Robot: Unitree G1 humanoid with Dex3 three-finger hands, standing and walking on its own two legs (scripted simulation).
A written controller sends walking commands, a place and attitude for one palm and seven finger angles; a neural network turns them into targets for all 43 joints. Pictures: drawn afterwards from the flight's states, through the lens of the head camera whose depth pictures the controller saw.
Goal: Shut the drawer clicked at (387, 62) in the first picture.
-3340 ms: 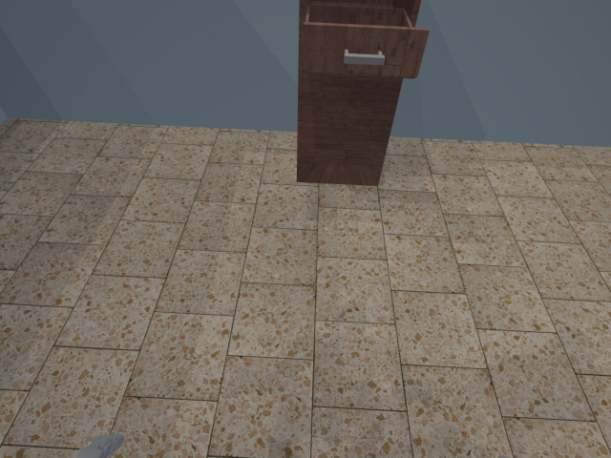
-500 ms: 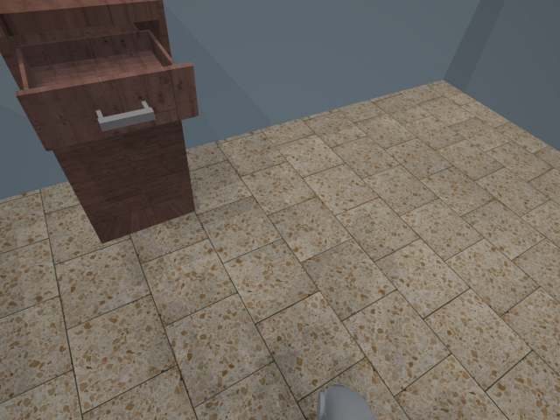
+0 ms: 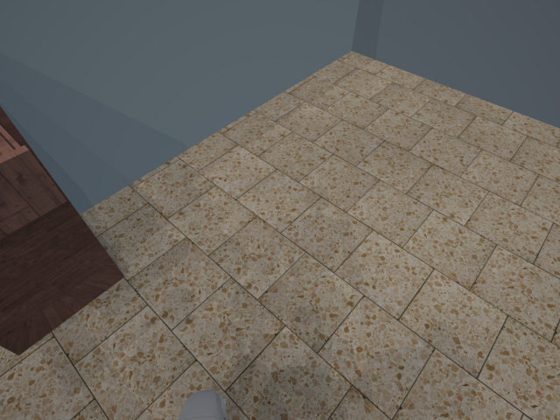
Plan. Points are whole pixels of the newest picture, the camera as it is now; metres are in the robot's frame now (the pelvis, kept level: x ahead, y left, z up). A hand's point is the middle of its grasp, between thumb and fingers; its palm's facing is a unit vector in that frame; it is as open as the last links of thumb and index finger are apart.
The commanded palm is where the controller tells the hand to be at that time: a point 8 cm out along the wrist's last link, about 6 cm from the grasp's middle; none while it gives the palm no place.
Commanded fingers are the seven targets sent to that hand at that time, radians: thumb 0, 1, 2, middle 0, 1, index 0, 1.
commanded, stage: walk to a spot facing it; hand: left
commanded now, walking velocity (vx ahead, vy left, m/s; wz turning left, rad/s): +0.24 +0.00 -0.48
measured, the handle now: out of the picture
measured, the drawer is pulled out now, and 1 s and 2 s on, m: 0.28 0.28 0.28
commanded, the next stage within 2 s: turn to face it in 0.16 s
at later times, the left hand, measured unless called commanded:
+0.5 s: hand (142, 373) +0.22 +0.26 -0.17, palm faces -0.10 -0.98 -0.19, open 7.4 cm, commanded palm none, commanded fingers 0.00 0.90 0.90 -0.20 -0.30 -0.20 -0.30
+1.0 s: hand (138, 377) +0.22 +0.26 -0.17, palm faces +0.16 -0.96 -0.24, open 7.4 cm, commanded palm none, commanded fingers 0.00 0.90 0.90 -0.20 -0.30 -0.20 -0.30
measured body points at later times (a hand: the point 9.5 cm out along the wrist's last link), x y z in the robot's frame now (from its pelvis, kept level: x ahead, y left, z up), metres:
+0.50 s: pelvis +0.15 +0.07 +0.01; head +0.18 +0.10 +0.45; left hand +0.23 +0.31 -0.16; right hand +0.18 -0.17 -0.13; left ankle +0.18 +0.17 -0.74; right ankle +0.11 -0.07 -0.69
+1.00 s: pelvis +0.16 +0.06 +0.00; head +0.20 +0.06 +0.44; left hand +0.21 +0.31 -0.15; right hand +0.25 -0.19 -0.15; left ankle +0.15 +0.19 -0.70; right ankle +0.14 -0.06 -0.74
